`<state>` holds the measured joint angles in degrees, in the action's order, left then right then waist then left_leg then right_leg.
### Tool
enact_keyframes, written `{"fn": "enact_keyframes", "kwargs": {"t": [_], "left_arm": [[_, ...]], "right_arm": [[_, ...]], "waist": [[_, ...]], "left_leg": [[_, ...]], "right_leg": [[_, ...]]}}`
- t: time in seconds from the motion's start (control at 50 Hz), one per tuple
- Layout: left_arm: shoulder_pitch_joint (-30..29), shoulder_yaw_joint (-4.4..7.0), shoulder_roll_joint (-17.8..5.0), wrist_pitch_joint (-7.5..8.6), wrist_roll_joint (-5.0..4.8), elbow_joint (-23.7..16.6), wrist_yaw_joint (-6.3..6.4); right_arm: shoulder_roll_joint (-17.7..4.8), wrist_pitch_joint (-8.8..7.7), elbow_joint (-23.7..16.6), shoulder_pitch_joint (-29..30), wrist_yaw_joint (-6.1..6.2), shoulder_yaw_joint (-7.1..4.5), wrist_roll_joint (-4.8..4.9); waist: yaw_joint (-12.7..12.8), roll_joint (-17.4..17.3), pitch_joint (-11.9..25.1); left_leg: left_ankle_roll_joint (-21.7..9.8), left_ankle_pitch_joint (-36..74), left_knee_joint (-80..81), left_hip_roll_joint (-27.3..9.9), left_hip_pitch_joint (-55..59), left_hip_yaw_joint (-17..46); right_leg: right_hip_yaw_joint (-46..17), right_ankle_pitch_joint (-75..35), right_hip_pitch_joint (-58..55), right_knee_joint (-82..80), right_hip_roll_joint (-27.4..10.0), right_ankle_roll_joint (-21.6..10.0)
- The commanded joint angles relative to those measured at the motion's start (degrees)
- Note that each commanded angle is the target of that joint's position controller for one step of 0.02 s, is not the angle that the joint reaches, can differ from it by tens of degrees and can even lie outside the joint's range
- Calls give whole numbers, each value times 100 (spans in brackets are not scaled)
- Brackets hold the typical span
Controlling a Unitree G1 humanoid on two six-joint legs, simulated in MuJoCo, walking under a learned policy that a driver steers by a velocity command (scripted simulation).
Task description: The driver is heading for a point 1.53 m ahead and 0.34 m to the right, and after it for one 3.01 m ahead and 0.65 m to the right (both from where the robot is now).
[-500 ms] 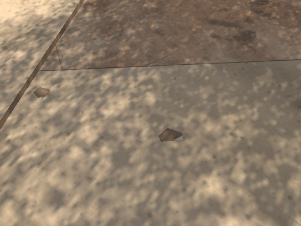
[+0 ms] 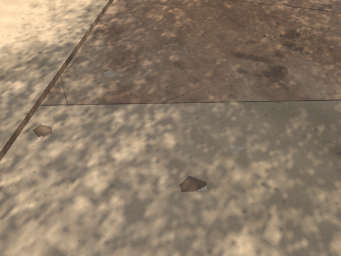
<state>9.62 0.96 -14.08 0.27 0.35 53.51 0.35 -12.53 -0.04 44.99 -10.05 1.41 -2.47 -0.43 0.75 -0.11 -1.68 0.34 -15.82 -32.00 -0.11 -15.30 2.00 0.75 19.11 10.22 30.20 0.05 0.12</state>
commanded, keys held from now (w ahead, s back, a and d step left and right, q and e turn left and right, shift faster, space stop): no key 1.00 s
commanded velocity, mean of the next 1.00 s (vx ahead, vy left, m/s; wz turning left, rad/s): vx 0.01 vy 0.00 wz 0.00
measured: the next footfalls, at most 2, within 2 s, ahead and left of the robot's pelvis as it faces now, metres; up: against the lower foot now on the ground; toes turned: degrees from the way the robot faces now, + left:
right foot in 1.80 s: +0.42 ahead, -0.11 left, +0.00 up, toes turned -12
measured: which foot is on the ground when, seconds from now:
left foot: down 0.00-1.00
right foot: down 0.00-1.00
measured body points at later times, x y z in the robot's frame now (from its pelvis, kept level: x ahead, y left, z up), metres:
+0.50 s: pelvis -0.01 +0.00 +0.00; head +0.00 +0.00 +0.45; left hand +0.03 +0.26 -0.15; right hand +0.07 -0.25 -0.14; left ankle +0.01 +0.12 -0.73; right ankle -0.03 -0.12 -0.73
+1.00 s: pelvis -0.01 +0.00 +0.00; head +0.00 +0.00 +0.45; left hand -0.02 +0.23 -0.15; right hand +0.02 -0.24 -0.15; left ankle +0.01 +0.12 -0.73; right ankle -0.03 -0.12 -0.73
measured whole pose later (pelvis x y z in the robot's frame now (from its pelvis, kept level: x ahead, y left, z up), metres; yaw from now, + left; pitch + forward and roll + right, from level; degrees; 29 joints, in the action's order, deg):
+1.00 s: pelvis -0.01 +0.00 +0.00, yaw +0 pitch -1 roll +0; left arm 16.6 0.3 -10.3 0.6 0.2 63.6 2.2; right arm -10.9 0.5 63.7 -11.6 2.4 -1.5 0.0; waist 0.1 -0.1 -2.2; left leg 0.5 -12.8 -28.2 0.0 -14.1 1.8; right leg 0.7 16.8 9.7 27.8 -0.2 0.1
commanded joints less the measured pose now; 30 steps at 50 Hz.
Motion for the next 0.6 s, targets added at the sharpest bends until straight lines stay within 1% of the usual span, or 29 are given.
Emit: {"fn": "enact_keyframes", "kwargs": {"t": [0.02,0.14,0.28,0.46,0.6], "left_arm": [[58,130,-577,4,-12,-94,48],[54,143,-589,-35,-15,176,105],[115,132,-557,-29,-11,442,144],[319,95,-452,-1,-3,686,174],[534,61,-351,21,-3,810,187]], "right_arm": [[-694,-66,-218,47,19,-182,6],[-656,-53,99,71,39,-183,11],[-625,-24,502,86,71,-176,15],[-586,-4,990,53,98,-141,23],[-535,3,1295,-23,107,-98,31]], "waist": [[13,-51,423],[21,-20,301],[14,-37,143],[-7,-25,-12],[-27,-2,-83]], "left_leg": [[-281,2248,300,-328,609,320],[-255,1980,405,-258,601,242],[-212,1560,547,-188,584,166],[-175,1087,700,-132,511,110],[-166,865,772,-107,443,87]], "right_leg": [[-191,-1449,169,-383,-216,-67],[-190,-1303,143,-472,-221,-53],[-174,-1007,222,-606,-209,-50],[-148,-669,334,-750,-182,-53],[-131,-527,390,-817,-163,-60]]}}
